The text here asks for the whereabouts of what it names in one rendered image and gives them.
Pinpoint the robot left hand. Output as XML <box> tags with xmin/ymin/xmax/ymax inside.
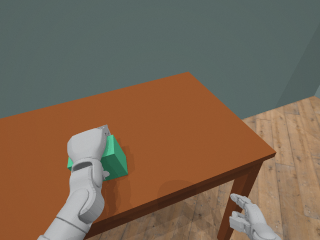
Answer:
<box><xmin>67</xmin><ymin>124</ymin><xmax>111</xmax><ymax>180</ymax></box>

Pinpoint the right robot forearm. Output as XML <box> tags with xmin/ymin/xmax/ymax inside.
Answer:
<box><xmin>250</xmin><ymin>223</ymin><xmax>282</xmax><ymax>240</ymax></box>

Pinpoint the table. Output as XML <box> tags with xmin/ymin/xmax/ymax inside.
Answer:
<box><xmin>0</xmin><ymin>72</ymin><xmax>277</xmax><ymax>240</ymax></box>

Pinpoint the left robot forearm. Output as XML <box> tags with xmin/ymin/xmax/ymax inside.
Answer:
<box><xmin>37</xmin><ymin>158</ymin><xmax>105</xmax><ymax>240</ymax></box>

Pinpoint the sponge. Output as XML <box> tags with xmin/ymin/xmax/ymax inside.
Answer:
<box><xmin>67</xmin><ymin>135</ymin><xmax>128</xmax><ymax>181</ymax></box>

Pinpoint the robot right hand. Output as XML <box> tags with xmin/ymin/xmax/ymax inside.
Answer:
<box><xmin>229</xmin><ymin>193</ymin><xmax>267</xmax><ymax>240</ymax></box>

